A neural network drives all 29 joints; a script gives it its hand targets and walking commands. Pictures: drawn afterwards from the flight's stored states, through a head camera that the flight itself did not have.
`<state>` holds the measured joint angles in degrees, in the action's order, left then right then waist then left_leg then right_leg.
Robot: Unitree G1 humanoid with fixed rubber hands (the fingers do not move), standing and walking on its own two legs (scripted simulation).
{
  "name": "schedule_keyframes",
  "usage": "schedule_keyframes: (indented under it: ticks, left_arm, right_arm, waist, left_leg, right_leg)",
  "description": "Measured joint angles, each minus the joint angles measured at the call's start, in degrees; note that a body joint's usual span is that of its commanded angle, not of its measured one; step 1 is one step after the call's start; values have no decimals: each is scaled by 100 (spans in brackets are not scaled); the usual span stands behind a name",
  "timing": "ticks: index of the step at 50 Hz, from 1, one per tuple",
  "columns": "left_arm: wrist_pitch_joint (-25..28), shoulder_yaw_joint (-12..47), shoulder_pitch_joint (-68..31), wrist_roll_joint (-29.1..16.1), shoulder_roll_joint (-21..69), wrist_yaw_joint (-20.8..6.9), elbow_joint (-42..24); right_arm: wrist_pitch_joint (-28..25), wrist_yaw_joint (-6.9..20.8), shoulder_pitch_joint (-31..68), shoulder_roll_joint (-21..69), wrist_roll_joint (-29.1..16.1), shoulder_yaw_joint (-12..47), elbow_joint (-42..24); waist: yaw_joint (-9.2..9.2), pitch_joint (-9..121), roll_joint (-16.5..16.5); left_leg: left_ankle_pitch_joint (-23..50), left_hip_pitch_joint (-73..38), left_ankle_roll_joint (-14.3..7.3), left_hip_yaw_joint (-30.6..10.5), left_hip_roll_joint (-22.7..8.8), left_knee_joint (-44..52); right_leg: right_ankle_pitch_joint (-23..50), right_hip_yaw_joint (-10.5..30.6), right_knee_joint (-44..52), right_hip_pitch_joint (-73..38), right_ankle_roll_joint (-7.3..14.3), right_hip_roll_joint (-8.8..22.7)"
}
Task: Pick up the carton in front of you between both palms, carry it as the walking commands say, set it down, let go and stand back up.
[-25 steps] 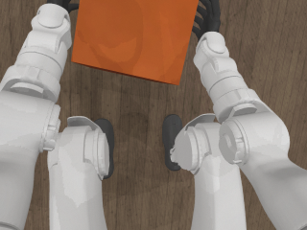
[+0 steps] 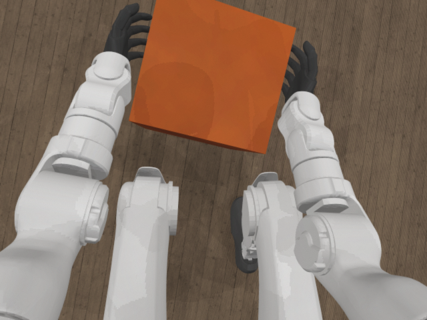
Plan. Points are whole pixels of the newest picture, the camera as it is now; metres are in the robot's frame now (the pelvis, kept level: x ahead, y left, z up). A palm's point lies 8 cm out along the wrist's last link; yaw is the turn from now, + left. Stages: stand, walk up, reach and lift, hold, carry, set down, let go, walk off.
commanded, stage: reach and lift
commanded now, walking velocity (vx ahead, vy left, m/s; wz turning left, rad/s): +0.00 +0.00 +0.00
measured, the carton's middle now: (205, 89) +0.49 +0.03 -0.18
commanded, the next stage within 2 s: none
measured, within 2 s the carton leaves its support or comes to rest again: neither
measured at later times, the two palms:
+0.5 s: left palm (78, 21) +0.47 +0.18 +0.06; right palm (373, 64) +0.46 -0.12 +0.07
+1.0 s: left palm out of the picture +0.43 +0.17 +0.23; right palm out of the picture +0.44 -0.13 +0.24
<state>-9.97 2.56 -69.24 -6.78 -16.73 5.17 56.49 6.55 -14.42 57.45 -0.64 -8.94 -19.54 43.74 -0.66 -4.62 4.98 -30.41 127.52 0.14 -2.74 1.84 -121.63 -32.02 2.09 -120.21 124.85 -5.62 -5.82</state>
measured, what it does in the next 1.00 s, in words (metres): rises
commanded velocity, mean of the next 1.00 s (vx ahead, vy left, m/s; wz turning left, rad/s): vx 0.00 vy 0.00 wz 0.00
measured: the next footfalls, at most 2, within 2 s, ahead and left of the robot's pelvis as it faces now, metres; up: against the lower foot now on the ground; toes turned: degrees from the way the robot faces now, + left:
none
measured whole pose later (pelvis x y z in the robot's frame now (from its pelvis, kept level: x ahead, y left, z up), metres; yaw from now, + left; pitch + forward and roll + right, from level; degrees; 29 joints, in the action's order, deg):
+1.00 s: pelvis +0.07 -0.01 +0.27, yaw +4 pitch +25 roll -1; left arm -17.1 -16.5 -30.6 10.3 2.5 1.7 38.3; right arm 15.8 -6.1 27.8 8.9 8.4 -22.3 33.8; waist -0.9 13.3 1.8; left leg -25.6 68.6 0.6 -3.5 2.6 -68.8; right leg -27.6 4.2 -69.1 66.9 -1.4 -3.6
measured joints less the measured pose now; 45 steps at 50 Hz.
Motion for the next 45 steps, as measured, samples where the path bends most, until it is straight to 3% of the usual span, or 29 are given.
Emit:
schedule_keyframes:
  ticks: [7,13,26,45]
  left_arm:
    - [-385,-1241,369,992,544,-344,-6]
    - [-492,-1852,741,1596,887,-481,-343]
    - [-719,-1765,2021,1414,1211,-447,-1511]
    - [-729,-1890,3484,1637,1785,-350,-1687]
  right_arm:
    - [511,362,-329,473,1096,-832,-249]
    - [714,497,-566,654,1542,-1023,-548]
    - [887,513,-1450,825,1350,-545,-1190]
    - [925,761,-2654,917,1636,-335,-962]
  waist:
    - [-8,834,-259]
    - [17,1277,-280]
    - [-23,1648,-238]
    - [-35,1867,-309]
  left_leg:
    - [109,-504,55,-69,136,803]
    - [191,-895,82,-69,114,1480]
    - [144,-2051,124,-78,77,2485]
    - [326,-5024,61,-77,79,4597]
  right_leg:
    - [16,-5,735,-527,84,26]
    - [122,49,1376,-867,157,-13]
    - [104,87,2349,-1977,280,32]
    - [287,181,4440,-4936,395,183]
